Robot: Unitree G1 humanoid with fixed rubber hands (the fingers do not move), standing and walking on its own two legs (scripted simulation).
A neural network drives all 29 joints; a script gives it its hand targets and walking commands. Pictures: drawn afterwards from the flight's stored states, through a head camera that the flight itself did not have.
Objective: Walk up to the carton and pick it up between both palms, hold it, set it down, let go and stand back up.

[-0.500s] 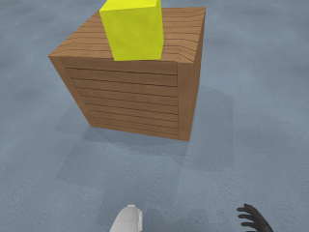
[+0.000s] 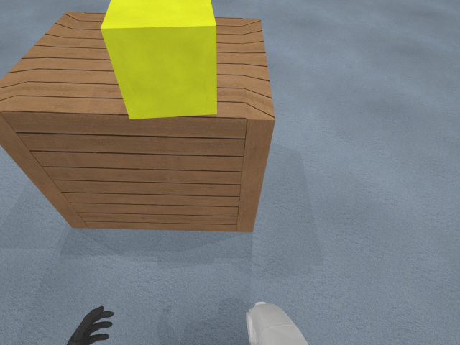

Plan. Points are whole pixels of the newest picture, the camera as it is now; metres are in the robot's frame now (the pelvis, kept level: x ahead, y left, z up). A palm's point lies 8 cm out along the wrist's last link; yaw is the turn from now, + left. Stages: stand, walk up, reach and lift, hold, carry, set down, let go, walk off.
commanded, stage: walk up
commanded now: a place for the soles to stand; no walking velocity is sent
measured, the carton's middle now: (168, 59) +0.82 +0.11 +0.07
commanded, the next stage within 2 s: none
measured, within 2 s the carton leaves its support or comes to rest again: neither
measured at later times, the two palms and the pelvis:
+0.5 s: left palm (30, 319) +0.20 +0.34 -0.07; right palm (327, 290) +0.22 -0.22 -0.12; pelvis +0.14 +0.06 +0.00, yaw -3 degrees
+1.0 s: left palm (28, 213) +0.43 +0.43 -0.09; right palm (262, 286) +0.24 -0.09 -0.12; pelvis +0.27 +0.18 -0.01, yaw -4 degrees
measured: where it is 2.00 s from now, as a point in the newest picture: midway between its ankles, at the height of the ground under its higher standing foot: (170, 309)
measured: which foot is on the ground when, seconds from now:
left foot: down 0.00-0.20, up 0.22-0.64, down 0.66-1.00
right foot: up 0.00-0.16, down 0.18-0.68, up 0.70-1.00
